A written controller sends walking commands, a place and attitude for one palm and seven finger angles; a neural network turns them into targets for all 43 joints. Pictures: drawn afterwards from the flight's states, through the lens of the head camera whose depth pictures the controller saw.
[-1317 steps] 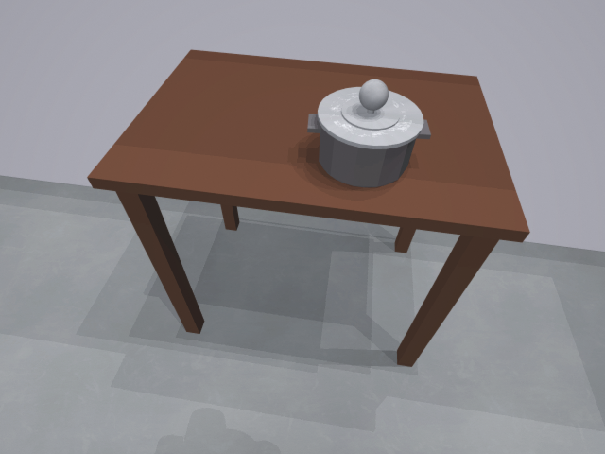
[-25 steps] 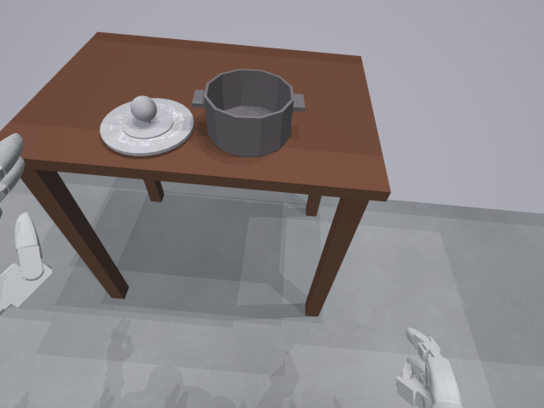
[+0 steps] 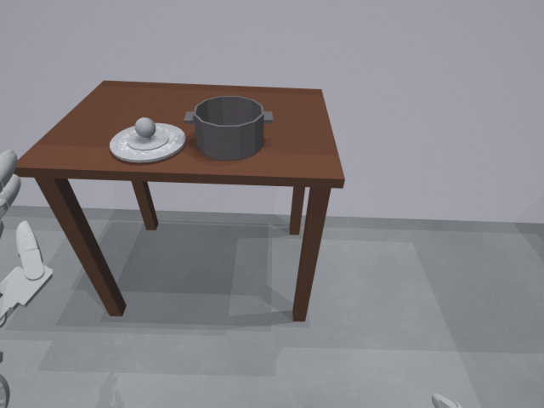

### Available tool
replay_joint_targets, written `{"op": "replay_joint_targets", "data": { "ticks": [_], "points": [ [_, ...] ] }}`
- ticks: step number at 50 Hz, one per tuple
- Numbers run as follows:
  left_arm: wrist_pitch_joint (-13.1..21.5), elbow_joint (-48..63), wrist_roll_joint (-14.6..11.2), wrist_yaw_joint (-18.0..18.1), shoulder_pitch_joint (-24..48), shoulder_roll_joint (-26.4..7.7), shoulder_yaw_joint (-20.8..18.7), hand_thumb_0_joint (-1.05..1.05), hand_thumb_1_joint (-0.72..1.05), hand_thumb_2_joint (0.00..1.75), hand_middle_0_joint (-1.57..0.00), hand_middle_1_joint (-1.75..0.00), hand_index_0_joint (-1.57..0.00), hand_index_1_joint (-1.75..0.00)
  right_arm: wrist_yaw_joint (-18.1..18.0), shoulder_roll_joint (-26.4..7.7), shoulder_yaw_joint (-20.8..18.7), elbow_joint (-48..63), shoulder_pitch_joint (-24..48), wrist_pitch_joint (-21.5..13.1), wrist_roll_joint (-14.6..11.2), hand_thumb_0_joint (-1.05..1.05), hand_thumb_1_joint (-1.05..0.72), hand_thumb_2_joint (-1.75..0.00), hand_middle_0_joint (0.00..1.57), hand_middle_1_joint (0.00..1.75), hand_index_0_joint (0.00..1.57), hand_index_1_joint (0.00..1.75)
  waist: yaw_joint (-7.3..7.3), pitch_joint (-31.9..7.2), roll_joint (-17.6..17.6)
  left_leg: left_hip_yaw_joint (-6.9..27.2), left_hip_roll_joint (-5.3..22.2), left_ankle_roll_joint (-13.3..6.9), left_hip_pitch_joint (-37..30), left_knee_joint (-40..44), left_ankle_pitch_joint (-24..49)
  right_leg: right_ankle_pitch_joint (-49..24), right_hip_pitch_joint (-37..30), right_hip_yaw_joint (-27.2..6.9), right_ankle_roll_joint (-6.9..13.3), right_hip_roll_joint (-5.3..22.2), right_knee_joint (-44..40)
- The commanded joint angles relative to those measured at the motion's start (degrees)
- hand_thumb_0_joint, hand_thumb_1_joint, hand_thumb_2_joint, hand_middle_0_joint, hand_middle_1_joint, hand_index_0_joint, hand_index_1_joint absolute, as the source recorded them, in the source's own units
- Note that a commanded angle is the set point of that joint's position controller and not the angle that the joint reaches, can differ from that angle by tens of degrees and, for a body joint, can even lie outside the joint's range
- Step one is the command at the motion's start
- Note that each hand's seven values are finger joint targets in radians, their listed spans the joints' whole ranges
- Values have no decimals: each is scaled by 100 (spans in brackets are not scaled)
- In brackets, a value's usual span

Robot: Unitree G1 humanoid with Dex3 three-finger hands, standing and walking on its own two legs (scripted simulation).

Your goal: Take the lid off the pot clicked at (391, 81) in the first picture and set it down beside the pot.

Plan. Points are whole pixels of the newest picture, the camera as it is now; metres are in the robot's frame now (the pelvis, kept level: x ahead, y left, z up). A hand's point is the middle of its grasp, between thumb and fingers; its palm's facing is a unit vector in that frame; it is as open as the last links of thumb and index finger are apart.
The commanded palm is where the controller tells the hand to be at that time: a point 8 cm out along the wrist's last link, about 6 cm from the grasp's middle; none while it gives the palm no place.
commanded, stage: stop stepping back and stand still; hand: left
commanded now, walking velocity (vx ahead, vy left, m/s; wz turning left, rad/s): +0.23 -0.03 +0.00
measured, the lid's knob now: (145, 127) +0.79 +0.40 +0.04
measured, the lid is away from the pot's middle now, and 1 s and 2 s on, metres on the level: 0.23 0.23 0.23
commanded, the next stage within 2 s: let the arm hang, fingers relaxed in 1.38 s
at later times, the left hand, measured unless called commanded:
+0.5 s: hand (55, 328) +0.16 +0.24 +0.16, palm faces +0.46 -0.74 -0.49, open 7.4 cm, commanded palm none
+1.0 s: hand out of the picture -0.05 +0.18 -0.17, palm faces +0.16 -0.95 -0.26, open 7.2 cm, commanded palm none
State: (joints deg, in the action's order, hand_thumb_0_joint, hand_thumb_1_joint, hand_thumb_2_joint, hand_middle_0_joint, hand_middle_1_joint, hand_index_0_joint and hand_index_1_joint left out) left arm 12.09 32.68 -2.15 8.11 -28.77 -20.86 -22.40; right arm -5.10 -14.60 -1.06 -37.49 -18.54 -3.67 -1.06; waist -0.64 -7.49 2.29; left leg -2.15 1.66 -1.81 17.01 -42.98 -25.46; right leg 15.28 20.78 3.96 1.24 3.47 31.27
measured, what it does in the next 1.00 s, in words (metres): steps on the spot: left foot, then left foot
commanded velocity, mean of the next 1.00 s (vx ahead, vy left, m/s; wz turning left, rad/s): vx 0.06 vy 0.02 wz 0.00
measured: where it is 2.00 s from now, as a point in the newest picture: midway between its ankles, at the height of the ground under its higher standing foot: outside the picture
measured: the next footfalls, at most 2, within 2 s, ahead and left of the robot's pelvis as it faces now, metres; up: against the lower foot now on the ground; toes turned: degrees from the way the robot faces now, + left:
left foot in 0.04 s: -0.02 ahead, +0.15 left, +0.00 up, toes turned +3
left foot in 0.60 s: +0.00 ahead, +0.10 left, +0.00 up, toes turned +9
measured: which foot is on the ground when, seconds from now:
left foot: up 0.00-0.02, down 0.04-0.26, up 0.28-0.58, down 0.60-1.00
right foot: down 0.00-1.00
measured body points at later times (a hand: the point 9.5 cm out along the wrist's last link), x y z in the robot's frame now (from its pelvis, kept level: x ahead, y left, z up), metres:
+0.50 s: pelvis -0.03 -0.03 +0.00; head -0.06 -0.06 +0.45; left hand +0.13 +0.28 +0.18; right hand +0.13 -0.27 -0.11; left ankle -0.01 +0.12 -0.69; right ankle +0.00 -0.10 -0.74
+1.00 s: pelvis -0.01 -0.02 +0.00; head +0.02 -0.02 +0.44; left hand -0.05 +0.23 -0.15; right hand +0.02 -0.24 -0.16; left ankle -0.04 +0.10 -0.74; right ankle +0.00 -0.10 -0.74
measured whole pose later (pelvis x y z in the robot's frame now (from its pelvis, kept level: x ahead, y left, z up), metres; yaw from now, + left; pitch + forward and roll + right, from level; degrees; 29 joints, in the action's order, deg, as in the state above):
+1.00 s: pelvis -0.01 -0.02 +0.00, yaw +7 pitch +1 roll -1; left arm -1.4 -57.9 0.6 1.9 -19.9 -11.4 -2.1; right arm -1.5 -9.5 -1.4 -56.7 -18.0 1.9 0.7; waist -0.2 2.7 -1.4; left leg -2.0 2.0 0.1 14.2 -32.2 -19.0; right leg 16.5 14.4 6.6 3.4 -1.6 29.9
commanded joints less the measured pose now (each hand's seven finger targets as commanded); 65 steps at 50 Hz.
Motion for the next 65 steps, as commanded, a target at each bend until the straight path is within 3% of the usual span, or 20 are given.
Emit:
{"op": "replay_joint_targets", "data": {
  "ticks": [1,2,3,5,7,11,12,13,16,21,22,23,28,31,32,35,38,42,46,65],
  "points": [
    [295,686,-3,117,713,-902,-297,0,90,90,-20,-30,-20,-30,-111,-535,-110,1174,937,-657,-1,0,-90,-90,20,30,20,30,228,630,-747,593,375,-443,-221,2828,-1019,1871,45,-426,4,135,183],
    [353,1087,8,139,634,-960,-384,0,90,90,-20,-30,-20,-30,-70,-631,-156,1273,913,-678,4,0,-90,-90,20,30,20,30,252,601,-1793,1815,1145,-765,-563,3018,-1105,1246,691,136,-208,-449,1615],
    [353,1355,15,143,375,-1169,-581,0,90,90,-20,-30,-20,-30,-41,-507,-160,1431,946,-715,21,0,-90,-90,20,30,20,30,276,441,-1775,2416,1647,-1051,-542,3159,-680,1344,1152,34,-272,-574,2913],
    [362,1676,-27,90,-186,-1144,-687,0,90,90,-20,-30,-20,-30,117,-402,-202,1271,951,-801,37,0,-90,-90,20,30,20,30,277,552,-1594,2613,1671,-1291,-34,3227,-664,1027,1528,-509,-237,-270,3820],
    [319,1815,-1,104,-556,-1196,-759,0,90,90,-20,-30,-20,-30,205,-350,-115,1219,1114,-876,43,0,-90,-90,20,30,20,30,146,1135,-1423,2002,1603,-1065,450,3123,-285,930,1238,-689,-118,75,2711],
    [273,1725,59,197,-393,-1463,-977,0,90,90,-20,-30,-20,-30,72,-416,-78,1142,1117,-779,109,0,-90,-90,20,30,20,30,-8,654,-905,597,736,-286,1371,1407,-409,992,-1707,-252,-39,-234,-370],
    [280,1514,101,191,-288,-1553,-1048,0,90,90,-20,-30,-20,-30,77,-348,-144,1069,995,-714,78,0,-90,-90,20,30,20,30,25,469,507,-53,4,-111,1892,-229,-474,1336,-2089,-1588,352,474,-1121],
    [270,1145,48,152,-210,-1594,-1064,0,90,90,-20,-30,-20,-30,94,-353,-220,1073,1135,-665,0,0,-90,-90,20,30,20,30,45,515,1669,88,-344,6,2393,-1969,-641,1184,-1724,-3836,796,1748,-1912],
    [433,717,-22,9,210,-1357,-1060,0,90,90,-20,-30,-20,-30,126,-427,-295,745,891,-544,97,0,-90,-90,20,30,20,30,265,391,134,628,81,101,1968,-2577,74,1114,-930,-3393,927,1665,-1786],
    [467,344,-47,-109,144,-916,-626,0,90,90,-20,-30,-20,-30,75,-256,-132,945,1236,-378,28,0,-90,-90,20,30,20,30,167,707,945,-26,43,80,600,-625,654,571,-117,-1360,539,1100,-1816],
    [-776,-3526,646,-611,620,262,1120,0,90,90,-20,-30,-20,-30,684,-700,-360,-360,736,-319,77,0,-90,-90,20,30,20,30,379,815,578,131,387,151,1422,-819,-18,-1113,-240,-368,693,1392,-870],
    [-1134,-3660,575,-691,464,502,1266,0,90,90,-20,-30,-20,-30,673,-211,-309,-194,342,-82,39,0,-90,-90,20,30,20,30,355,582,729,46,121,167,824,-499,42,-1093,-81,-581,743,1053,-747],
    [-1336,-4698,394,-702,1077,194,1607,0,90,90,-20,-30,-20,-30,668,-393,-216,96,194,346,173,0,-90,-90,20,30,20,30,335,1134,1064,54,125,-70,-149,801,851,825,832,-360,371,883,-427],
    [-1328,-5471,359,-786,1173,458,1741,0,90,90,-20,-30,-20,-30,541,-1029,-336,-2,246,328,382,0,-90,-90,20,30,20,30,273,1046,-1025,1929,1416,-851,135,2025,839,1063,891,27,-84,-238,1181],
    [-1276,-5628,343,-804,1262,427,1780,0,90,90,-20,-30,-20,-30,478,-1049,-311,3,371,310,410,0,-90,-90,20,30,20,30,173,845,-871,1990,1463,-929,373,2193,1315,1042,347,-243,-122,-315,1418],
    [-1239,-6719,323,-814,897,179,1776,0,90,90,-20,-30,-20,-30,431,-734,-202,-310,726,308,292,0,-90,-90,20,30,20,30,-129,505,-1699,714,799,-281,824,1794,1520,35,-961,-341,-54,-179,444],
    [-1079,-7518,327,-698,700,-171,1691,0,90,90,-20,-30,-20,-30,383,-131,-202,-585,481,415,151,0,-90,-90,20,30,20,30,4,522,312,-52,-67,226,954,-255,174,-1492,-1160,-2374,420,1387,-1321],
    [-1072,-7983,347,-642,1220,112,1771,0,90,90,-20,-30,-20,-30,428,50,-234,-1108,-17,454,169,0,-90,-90,20,30,20,30,281,533,-218,203,113,78,395,-82,111,-1690,-928,-1571,874,1195,-1176],
    [-1124,-8452,232,-646,982,594,1955,0,90,90,-20,-30,-20,-30,346,-105,-183,-1512,-245,376,185,0,-90,-90,20,30,20,30,149,606,-578,902,809,-294,-672,1881,2277,-839,-455,-467,156,127,-518],
    [-1171,-9412,247,-570,1135,729,2058,0,90,90,-20,-30,-20,-30,259,235,-66,-2415,-220,355,180,0,-90,-90,20,30,20,30,86,1158,-425,342,554,-95,-426,2340,1793,-978,-1101,-540,144,184,-1085]
  ]
}}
